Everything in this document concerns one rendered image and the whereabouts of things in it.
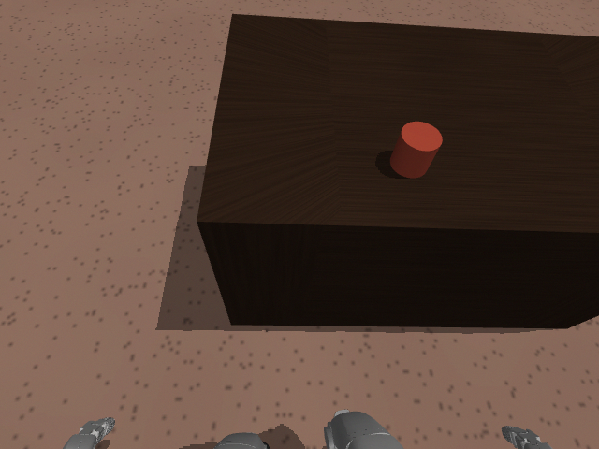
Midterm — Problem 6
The left robot hand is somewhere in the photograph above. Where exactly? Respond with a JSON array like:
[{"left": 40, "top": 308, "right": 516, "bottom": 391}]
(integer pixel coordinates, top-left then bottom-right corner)
[{"left": 63, "top": 417, "right": 115, "bottom": 449}]

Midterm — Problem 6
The right robot hand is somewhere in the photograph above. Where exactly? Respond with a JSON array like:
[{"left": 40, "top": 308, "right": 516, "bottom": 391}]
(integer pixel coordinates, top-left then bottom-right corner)
[{"left": 502, "top": 426, "right": 552, "bottom": 449}]

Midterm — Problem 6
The can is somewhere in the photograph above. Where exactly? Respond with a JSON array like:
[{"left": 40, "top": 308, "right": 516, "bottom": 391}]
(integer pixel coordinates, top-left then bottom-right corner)
[{"left": 390, "top": 122, "right": 443, "bottom": 179}]

